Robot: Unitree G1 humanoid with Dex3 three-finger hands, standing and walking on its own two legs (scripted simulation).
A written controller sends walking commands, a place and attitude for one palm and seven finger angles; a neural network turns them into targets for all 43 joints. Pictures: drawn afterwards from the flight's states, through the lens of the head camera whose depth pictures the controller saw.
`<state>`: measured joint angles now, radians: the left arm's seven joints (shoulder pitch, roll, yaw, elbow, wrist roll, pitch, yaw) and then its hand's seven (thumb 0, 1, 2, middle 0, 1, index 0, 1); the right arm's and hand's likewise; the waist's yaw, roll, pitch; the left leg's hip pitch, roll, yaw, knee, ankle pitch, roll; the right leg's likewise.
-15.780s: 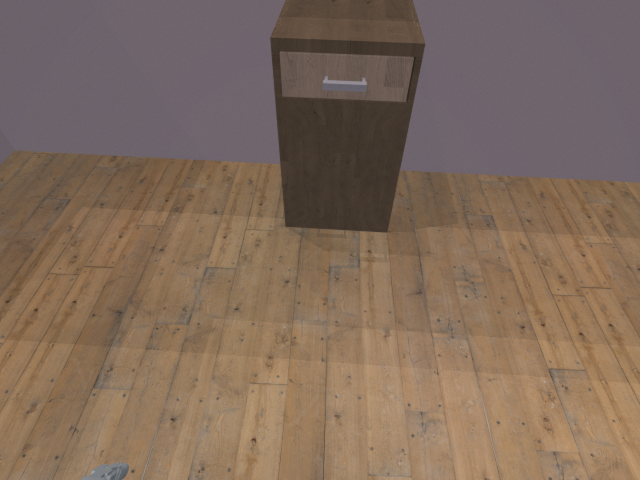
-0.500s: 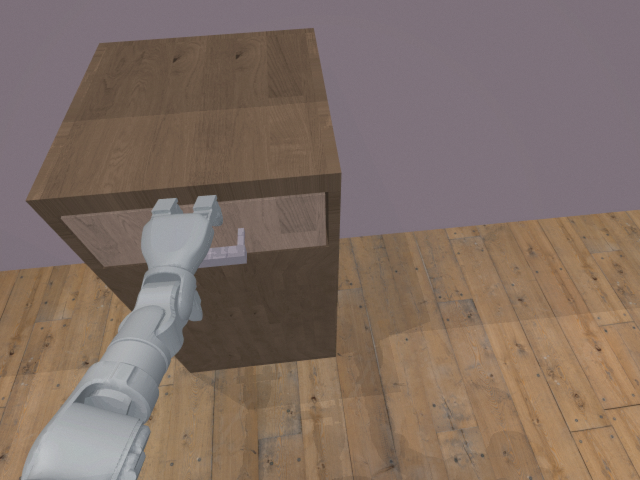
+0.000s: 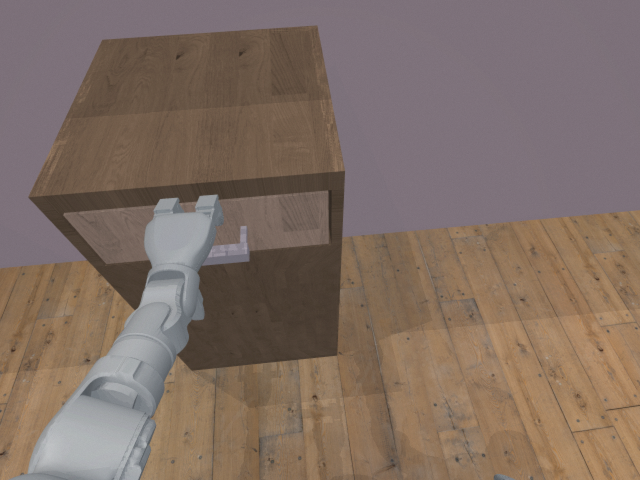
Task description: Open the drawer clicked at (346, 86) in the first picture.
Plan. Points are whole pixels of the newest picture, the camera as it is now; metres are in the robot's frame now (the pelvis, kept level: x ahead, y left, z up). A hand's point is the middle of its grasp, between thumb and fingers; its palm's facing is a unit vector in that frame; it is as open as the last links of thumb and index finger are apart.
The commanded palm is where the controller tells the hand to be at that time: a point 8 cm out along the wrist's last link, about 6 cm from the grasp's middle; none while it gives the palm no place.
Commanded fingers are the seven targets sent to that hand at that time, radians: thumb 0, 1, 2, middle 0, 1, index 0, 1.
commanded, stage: lower the fingers behind the handle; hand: left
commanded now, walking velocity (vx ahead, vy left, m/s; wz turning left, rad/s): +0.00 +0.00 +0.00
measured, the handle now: (207, 245) +0.47 +0.20 -0.05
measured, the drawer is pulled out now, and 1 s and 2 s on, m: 0.00 0.00 0.00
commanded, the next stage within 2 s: close the thumb around the handle in 1.46 s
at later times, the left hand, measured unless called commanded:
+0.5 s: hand (197, 272) +0.41 +0.20 -0.04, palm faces -0.03 -0.02 -1.00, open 13.8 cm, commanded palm +0.39 +0.20 +0.02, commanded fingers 0.00 -0.50 0.30 -0.30 -1.20 -0.30 -1.20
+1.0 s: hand (199, 282) +0.41 +0.20 -0.06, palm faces -0.02 -0.03 -1.00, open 14.0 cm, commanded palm +0.39 +0.20 -0.01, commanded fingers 0.00 -0.50 0.30 -0.30 -1.20 -0.30 -1.20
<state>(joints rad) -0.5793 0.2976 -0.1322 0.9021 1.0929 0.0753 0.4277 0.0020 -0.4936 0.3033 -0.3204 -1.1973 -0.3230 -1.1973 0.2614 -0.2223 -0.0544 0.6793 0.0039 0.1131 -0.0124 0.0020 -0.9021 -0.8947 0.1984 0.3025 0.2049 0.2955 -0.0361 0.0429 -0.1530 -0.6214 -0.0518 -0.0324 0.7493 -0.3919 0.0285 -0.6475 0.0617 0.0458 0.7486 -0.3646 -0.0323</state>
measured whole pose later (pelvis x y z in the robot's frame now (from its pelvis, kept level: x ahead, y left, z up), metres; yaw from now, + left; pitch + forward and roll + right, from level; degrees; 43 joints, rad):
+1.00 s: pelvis -0.01 +0.00 -0.03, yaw -1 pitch +22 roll -1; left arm -0.60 0.31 -0.08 1.00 1.12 0.04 0.54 0.00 -0.49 0.30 -0.30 -1.19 -0.29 -1.19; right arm 0.28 -0.22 -0.06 0.71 -0.02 0.10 0.00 0.00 -0.90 -0.89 0.20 0.30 0.21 0.30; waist -0.07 0.04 -0.21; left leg -0.88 -0.05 -0.03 0.97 -0.47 0.03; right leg -0.89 0.07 0.04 0.94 -0.42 -0.03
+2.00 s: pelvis +0.00 +0.00 -0.04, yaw -1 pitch +23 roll -1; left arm -0.59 0.31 -0.08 0.99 1.11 0.05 0.54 0.00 0.26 0.63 -0.34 -1.28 -0.38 -1.28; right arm 0.27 -0.22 -0.06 0.70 -0.03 0.11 0.00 0.00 -0.90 -0.89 0.20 0.30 0.21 0.30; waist -0.07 0.04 -0.21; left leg -0.91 -0.04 -0.03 0.99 -0.49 0.03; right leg -0.92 0.08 0.03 0.96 -0.45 -0.03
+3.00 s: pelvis +0.02 +0.01 -0.02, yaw -1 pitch +20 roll -1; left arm -0.23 0.24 -0.17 0.61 1.12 0.15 0.55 0.01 0.72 0.80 -0.31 -1.35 -0.39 -1.35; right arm 0.21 -0.22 -0.05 0.64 -0.02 0.12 0.01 0.00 -0.90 -0.89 0.20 0.30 0.20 0.30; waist -0.03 0.04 -0.21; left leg -0.76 -0.04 -0.03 0.92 -0.50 0.04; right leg -0.77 0.07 0.03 0.88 -0.46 -0.02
